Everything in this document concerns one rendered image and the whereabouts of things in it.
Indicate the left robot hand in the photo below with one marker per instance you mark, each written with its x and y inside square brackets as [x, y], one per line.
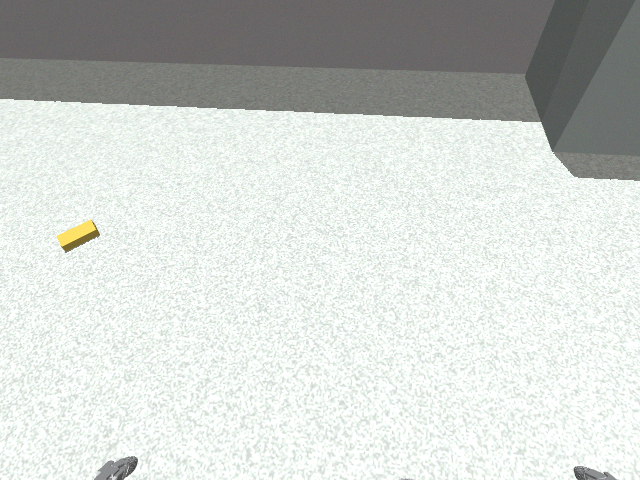
[118, 470]

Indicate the small box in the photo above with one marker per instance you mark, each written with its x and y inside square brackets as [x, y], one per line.
[78, 235]

